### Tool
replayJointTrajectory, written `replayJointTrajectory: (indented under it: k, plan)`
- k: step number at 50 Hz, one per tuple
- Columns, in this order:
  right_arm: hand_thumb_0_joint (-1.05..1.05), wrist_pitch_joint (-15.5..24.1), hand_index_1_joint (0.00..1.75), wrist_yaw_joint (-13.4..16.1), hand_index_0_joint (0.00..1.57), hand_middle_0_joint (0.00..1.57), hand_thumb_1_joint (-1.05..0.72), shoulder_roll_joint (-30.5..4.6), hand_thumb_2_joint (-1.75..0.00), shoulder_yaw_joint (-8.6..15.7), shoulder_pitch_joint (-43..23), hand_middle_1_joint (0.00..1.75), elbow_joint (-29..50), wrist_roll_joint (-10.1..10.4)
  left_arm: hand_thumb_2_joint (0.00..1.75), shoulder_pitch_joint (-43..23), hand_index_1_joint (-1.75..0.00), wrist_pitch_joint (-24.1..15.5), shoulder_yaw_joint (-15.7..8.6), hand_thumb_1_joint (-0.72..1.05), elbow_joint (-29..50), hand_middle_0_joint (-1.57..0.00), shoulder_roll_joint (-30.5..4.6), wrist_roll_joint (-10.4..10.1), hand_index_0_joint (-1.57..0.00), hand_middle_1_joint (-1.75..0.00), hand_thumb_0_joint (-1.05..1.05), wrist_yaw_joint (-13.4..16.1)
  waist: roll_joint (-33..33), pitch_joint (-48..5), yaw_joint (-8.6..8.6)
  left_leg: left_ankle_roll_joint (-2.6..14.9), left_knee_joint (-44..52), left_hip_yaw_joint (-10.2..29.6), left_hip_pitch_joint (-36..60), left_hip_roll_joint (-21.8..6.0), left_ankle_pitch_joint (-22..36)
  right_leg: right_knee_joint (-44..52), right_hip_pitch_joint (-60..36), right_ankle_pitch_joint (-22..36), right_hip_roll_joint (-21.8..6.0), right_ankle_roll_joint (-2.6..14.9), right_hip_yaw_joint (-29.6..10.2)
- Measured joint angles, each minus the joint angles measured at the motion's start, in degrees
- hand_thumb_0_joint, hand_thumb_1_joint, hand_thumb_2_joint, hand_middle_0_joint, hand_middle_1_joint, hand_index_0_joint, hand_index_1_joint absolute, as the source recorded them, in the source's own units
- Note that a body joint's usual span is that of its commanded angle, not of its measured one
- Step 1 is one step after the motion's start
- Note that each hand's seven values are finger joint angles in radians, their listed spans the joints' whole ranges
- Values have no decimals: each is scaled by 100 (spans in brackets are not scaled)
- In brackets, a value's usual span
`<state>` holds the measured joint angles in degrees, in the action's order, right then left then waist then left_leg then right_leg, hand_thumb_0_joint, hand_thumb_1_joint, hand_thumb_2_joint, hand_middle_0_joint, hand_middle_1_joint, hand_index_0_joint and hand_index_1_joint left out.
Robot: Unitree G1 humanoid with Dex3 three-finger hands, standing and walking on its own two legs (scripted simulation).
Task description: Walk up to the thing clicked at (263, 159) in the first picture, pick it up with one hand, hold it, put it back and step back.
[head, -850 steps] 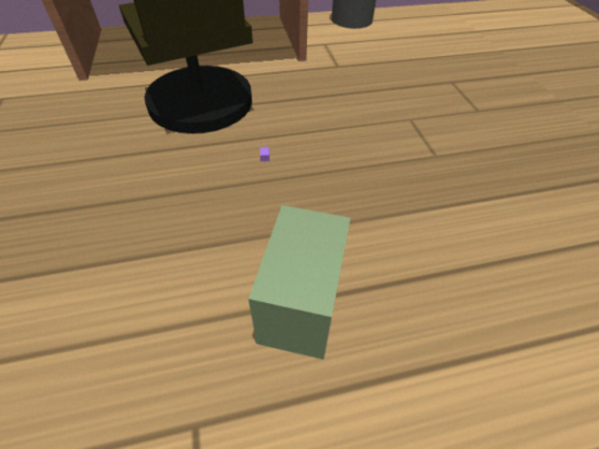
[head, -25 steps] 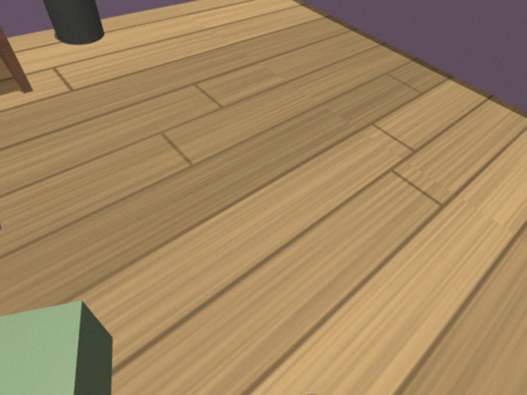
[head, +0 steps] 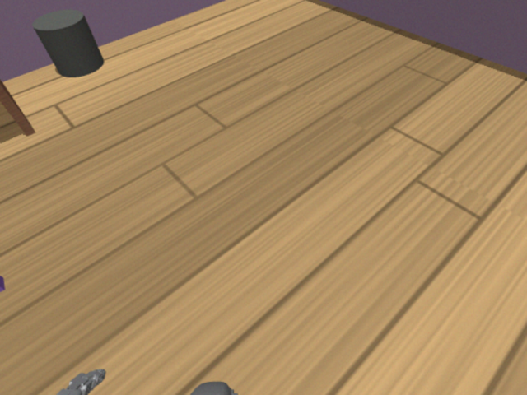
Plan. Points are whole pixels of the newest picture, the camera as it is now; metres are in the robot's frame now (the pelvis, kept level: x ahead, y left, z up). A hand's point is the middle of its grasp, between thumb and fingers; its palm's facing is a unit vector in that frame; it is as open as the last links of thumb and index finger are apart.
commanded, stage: walk up
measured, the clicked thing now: out of the picture +0.63 +1.15 -0.75
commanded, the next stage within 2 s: none
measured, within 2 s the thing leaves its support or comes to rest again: neither
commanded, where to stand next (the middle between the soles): +0.65 +0.01 m, yaw +1 degrees
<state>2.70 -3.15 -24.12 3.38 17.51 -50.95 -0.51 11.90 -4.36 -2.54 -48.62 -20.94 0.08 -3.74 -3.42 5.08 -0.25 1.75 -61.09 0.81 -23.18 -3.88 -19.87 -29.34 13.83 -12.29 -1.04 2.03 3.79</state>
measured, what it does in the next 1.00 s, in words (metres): walks ahead: left foot, then right foot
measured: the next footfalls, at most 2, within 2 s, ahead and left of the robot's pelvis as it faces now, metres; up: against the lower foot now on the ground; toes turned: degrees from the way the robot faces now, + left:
left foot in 0.22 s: +0.26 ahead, +0.16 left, +0.00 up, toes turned +6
right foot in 0.66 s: +0.43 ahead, -0.12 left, +0.00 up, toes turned -4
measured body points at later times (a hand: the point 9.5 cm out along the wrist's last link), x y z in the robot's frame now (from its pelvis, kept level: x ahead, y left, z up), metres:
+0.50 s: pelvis +0.22 +0.04 +0.01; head +0.24 +0.06 +0.45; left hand +0.28 +0.36 -0.12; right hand +0.27 -0.28 -0.09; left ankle +0.22 +0.15 -0.73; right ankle +0.28 -0.12 -0.69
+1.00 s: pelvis +0.40 +0.01 +0.00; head +0.41 +0.00 +0.45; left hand +0.43 +0.33 -0.10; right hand +0.47 -0.31 -0.11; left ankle +0.50 +0.15 -0.71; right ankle +0.39 -0.11 -0.73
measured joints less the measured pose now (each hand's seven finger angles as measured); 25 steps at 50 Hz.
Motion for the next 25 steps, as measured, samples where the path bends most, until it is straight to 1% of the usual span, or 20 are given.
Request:
replayJointTrajectory:
  k: [3, 5, 8, 10, 11, 12, 13, 14, 15, 16, 17, 19, 21, 23, 25]
  plan:
    - [1, 11, 30, -86, 21, 20, -91, -33, -90, 50, -68, 30, 69, -61, 89, 238, -30, -1, 2, 90, 14, -20, -47, 45, -21, -30, 1, -5, 14, -74, 51, -130, 844, -78, -376, -168, 231, 255, -268, -92, 50, 25, 24]
    - [1, 7, 30, -132, 21, 20, -91, -46, -90, 78, -92, 30, 79, -99, 89, 367, -30, 6, -17, 90, 22, -20, -115, 75, -21, -30, 1, -19, 56, -90, 96, -178, 1497, -136, -475, -239, 383, 310, -411, -218, 64, 7, 50]
    - [1, 16, 30, -167, 21, 20, -91, -54, -90, 118, -117, 30, 55, -124, 89, 542, -30, 22, -38, 90, 22, -20, -243, 92, -21, -30, 1, -38, 135, -95, 182, -183, 2303, -201, -415, -263, 747, 235, -602, -512, 69, -78, 83]
    - [1, 37, 30, -176, 21, 20, -91, -56, -90, 137, -122, 30, 36, -129, 89, 662, -30, 54, -44, 90, 0, -20, -335, 96, -21, -30, 1, -45, 204, -129, 226, -140, 2671, -274, -237, -217, 900, 65, -699, -795, 41, -154, 90]
    - [1, 69, 30, -175, 21, 20, -91, -65, -90, 143, -118, 30, 42, -131, 89, 728, -30, 75, -44, 90, -14, -20, -379, 101, -21, -30, 1, -42, 246, -153, 231, -109, 2826, -305, -105, -163, 969, -101, -717, -982, 6, -186, 84]
    - [1, 115, 30, -155, 21, 20, -91, -36, -90, 150, -150, 30, 41, -138, 89, 769, -30, 98, -49, 90, -42, -20, -440, 104, -21, -30, 1, -25, 386, -130, 225, -96, 2798, -373, -33, -60, 1176, -392, -692, -1210, -117, -158, 37]
    - [1, 166, 30, -129, 21, 20, -91, -9, -90, 146, -194, 30, 75, -164, 89, 781, -30, 135, -62, 90, -91, -20, -465, 85, -21, -30, 1, 9, 519, -92, 229, -90, 2632, -476, -9, 20, 1059, -914, -517, -1287, -246, -79, -48]
    - [1, 214, 30, -107, 21, 20, -91, 4, -90, 134, -228, 30, 143, -160, 89, 774, -30, 177, -65, 90, -154, -20, -452, 61, -21, -30, 1, 48, 549, -55, 192, -77, 2488, -514, 17, 32, 885, -1586, -257, -1398, -214, -16, -205]
    - [1, 252, 30, -86, 21, 20, -91, 38, -90, 120, -242, 30, 209, -124, 89, 753, -30, 216, -46, 90, -218, -20, -453, 57, -21, -30, 1, 80, 557, -29, 134, -62, 2442, -511, 82, 28, 760, -2234, 17, -1482, -110, 29, -352]
    - [1, 274, 30, -59, 21, 20, -91, 89, -90, 91, -239, 30, 262, -84, 89, 725, -30, 242, -23, 90, -264, -20, -474, 46, -21, -30, 1, 99, 591, -6, 90, -57, 2491, -517, 196, 30, 694, -2744, 275, -1436, -27, 55, -468]
    - [1, 282, 30, -33, 21, 20, -91, 143, -90, 51, -221, 30, 304, -54, 89, 701, -30, 250, -10, 90, -290, -20, -501, 26, -21, -30, 1, 108, 642, 8, 62, -58, 2602, -536, 339, 42, 668, -3058, 504, -1318, 10, 68, -544]
    - [0, 287, 30, 4, 21, 20, -91, 220, -90, -28, -152, 30, 345, -12, 89, 659, -30, 237, 0, 90, -300, -20, -536, -7, -21, -30, 1, 100, 734, 1, 37, -75, 2883, -586, 629, 76, 664, -3176, 880, -1048, -44, 45, -583]
    - [0, 276, 30, 17, 21, 20, -91, 247, -90, -76, -74, 30, 361, -8, 89, 612, -30, 233, -9, 90, -279, -20, -533, -11, -21, -30, 1, 61, 757, -5, 14, -70, 3125, -610, 889, 102, 646, -2952, 1147, -858, -145, -27, -554]
    - [0, 263, 30, 27, 21, 20, -91, 239, -90, -97, 13, 30, 377, -14, 89, 556, -30, 246, -15, 90, -248, -20, -505, 13, -21, -30, 1, 16, 728, -5, -6, -60, 3302, -625, 1120, 113, 595, -2565, 1324, -723, -250, -107, -493]
    - [0, 253, 30, 28, 21, 20, -91, 208, -90, -100, 97, 30, 387, -18, 89, 488, -30, 263, -23, 90, -219, -20, -466, 46, -21, -30, 1, -31, 669, 6, -34, -65, 3408, -631, 1322, 113, 510, -2106, 1419, -574, -347, -148, -405]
